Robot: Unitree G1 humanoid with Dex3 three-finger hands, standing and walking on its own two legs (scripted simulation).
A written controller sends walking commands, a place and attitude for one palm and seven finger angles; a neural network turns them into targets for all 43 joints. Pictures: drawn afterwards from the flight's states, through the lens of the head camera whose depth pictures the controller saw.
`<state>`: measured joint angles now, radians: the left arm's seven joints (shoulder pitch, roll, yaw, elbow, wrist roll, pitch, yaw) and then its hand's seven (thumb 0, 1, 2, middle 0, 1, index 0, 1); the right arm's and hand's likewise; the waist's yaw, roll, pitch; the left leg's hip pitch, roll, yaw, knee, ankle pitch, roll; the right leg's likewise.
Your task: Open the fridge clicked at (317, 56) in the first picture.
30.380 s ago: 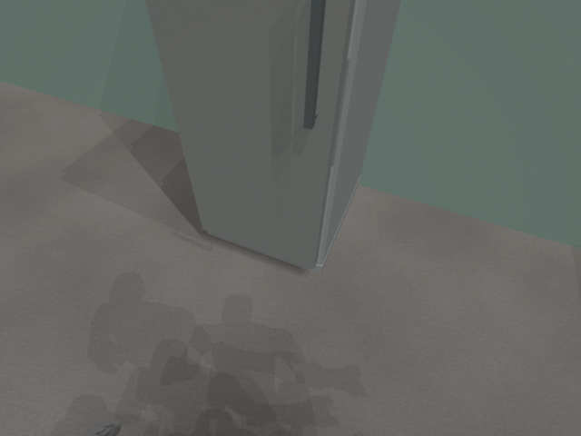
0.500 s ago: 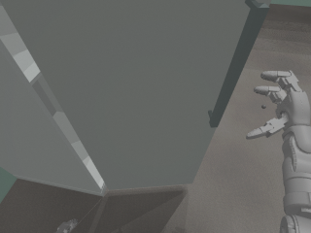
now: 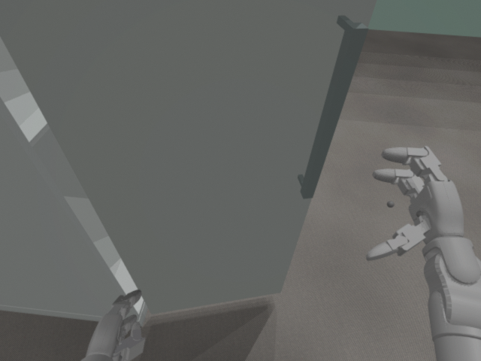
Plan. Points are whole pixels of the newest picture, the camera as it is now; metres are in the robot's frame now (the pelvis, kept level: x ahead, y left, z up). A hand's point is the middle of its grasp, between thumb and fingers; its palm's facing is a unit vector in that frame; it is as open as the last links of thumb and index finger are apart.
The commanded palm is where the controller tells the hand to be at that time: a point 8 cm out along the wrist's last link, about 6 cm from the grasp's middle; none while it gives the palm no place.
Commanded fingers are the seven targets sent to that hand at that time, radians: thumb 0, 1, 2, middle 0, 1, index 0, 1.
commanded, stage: slip the hand off the handle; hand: right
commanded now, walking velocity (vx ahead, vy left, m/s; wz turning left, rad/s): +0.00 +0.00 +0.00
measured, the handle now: (321, 124) +0.48 -0.12 +0.17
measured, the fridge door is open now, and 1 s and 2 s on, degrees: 74 74 74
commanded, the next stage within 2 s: draw the hand back to the body in 0.02 s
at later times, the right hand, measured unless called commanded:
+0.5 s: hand (415, 226) +0.27 -0.22 +0.16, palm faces -0.01 +1.00 -0.03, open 14.7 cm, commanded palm +0.24 -0.26 +0.16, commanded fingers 0.00 0.55 -0.20 0.25 1.15 0.25 1.15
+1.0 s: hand (456, 250) +0.24 -0.26 +0.16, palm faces +0.41 +0.86 -0.30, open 12.2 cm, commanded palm +0.19 -0.29 +0.18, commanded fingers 0.00 -0.32 -0.62 0.22 0.64 0.22 0.64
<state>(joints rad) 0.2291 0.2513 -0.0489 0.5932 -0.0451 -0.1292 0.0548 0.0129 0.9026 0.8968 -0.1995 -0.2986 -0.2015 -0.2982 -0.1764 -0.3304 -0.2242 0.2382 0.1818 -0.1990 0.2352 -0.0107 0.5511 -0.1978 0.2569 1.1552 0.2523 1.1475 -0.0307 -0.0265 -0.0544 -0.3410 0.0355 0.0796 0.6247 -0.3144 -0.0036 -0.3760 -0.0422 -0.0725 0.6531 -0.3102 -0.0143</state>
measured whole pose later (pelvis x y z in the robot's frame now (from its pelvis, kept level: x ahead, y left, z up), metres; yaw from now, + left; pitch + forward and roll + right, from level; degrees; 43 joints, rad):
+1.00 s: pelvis +0.01 +0.00 +0.02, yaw +0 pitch -4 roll +0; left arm 0.21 0.23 -0.06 0.68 0.01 -0.17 0.09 0.02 0.90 0.90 -0.20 -0.30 -0.20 -0.30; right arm 0.27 -0.32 -0.27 -0.24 0.07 -0.06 -0.08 0.00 0.02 -0.45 0.24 0.85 0.24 0.84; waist -0.08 -0.04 0.03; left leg -0.10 0.04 0.08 0.42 -0.24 -0.01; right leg -0.13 -0.02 -0.08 0.44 -0.23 -0.02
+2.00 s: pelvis +0.00 +0.00 +0.02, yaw +0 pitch -2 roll +1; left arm 0.19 0.24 -0.03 0.62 0.01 -0.08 0.08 0.01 0.90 0.90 -0.20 -0.30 -0.20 -0.30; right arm 0.43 -0.35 -0.37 -0.39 0.05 -0.13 -0.10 0.02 -0.89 -0.90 0.21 0.31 0.21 0.30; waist -0.05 -0.05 0.00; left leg -0.14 0.02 0.08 0.38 -0.20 -0.01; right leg -0.20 -0.04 -0.07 0.47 -0.23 -0.02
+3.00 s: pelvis -0.14 -0.04 -0.01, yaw -4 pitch -2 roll +6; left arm 0.17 0.19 0.03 0.60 0.02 -0.14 0.06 0.01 0.90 0.90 -0.20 -0.30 -0.20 -0.30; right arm 0.42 -0.45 -0.47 -0.52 0.02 -0.29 -0.12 0.02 -0.89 -0.90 0.22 0.31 0.21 0.30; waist -0.01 -0.01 0.07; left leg -0.46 -0.11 -0.03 1.07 -0.44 -0.01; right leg -0.50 -0.04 -0.04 0.57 -0.04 -0.10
